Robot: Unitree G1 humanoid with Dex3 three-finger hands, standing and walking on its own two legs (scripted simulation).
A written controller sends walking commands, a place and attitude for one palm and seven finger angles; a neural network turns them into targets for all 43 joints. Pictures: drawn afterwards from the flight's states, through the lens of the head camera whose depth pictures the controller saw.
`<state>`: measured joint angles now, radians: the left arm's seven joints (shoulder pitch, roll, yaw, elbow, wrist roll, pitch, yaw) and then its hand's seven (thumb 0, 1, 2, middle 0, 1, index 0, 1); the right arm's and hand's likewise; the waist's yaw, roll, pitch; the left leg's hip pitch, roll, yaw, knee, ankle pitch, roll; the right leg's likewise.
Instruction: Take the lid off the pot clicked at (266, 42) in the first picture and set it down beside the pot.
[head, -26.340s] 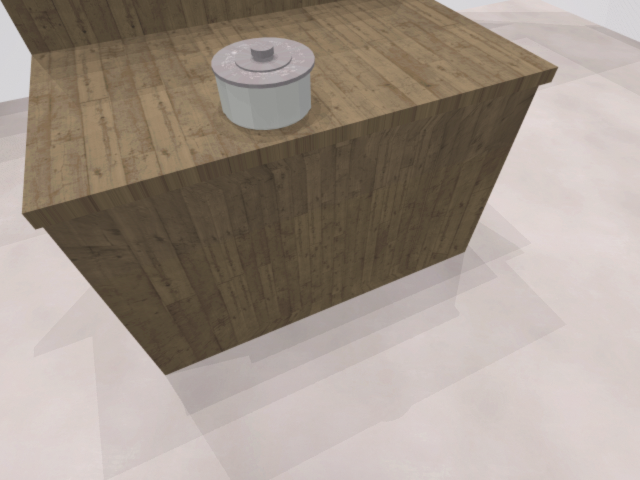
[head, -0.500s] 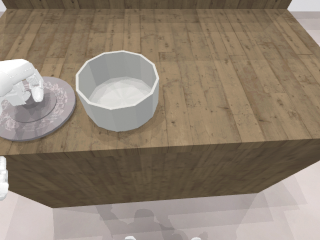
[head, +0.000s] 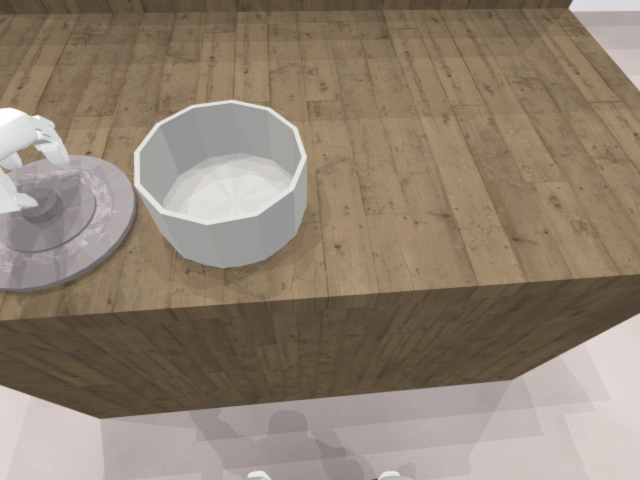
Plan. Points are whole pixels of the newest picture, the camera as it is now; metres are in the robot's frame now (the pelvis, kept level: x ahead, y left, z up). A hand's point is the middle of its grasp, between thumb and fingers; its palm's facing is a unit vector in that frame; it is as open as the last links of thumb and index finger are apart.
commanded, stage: open the fingers wide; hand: left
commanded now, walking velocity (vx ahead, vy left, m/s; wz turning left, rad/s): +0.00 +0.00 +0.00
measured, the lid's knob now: (39, 205) +0.44 +0.34 +0.07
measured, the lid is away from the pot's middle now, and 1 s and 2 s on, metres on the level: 0.23 0.23 0.23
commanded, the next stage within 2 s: raise the empty hand in 0.04 s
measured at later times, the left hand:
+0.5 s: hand (12, 182) +0.44 +0.34 +0.12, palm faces -0.37 -0.10 -0.93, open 10.3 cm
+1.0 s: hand out of the picture +0.42 +0.35 +0.17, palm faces -0.30 -0.10 -0.95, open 11.1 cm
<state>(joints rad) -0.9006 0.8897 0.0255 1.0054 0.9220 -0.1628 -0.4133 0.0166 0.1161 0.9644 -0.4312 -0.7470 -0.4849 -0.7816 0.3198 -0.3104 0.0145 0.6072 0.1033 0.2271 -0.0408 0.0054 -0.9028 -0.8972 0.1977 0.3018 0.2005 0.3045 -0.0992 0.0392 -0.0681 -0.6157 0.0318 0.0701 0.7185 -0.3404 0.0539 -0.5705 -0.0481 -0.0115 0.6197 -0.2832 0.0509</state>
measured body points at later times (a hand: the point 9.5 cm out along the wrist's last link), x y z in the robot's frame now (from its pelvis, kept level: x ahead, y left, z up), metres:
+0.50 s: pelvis +0.02 +0.01 +0.01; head +0.09 +0.02 +0.45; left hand +0.45 +0.34 +0.17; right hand +0.11 -0.25 -0.11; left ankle +0.00 +0.08 -0.72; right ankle +0.00 -0.17 -0.72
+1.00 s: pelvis +0.01 +0.01 +0.02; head +0.07 +0.01 +0.47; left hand +0.43 +0.35 +0.22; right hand +0.11 -0.25 -0.10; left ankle +0.00 +0.08 -0.72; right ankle +0.00 -0.17 -0.72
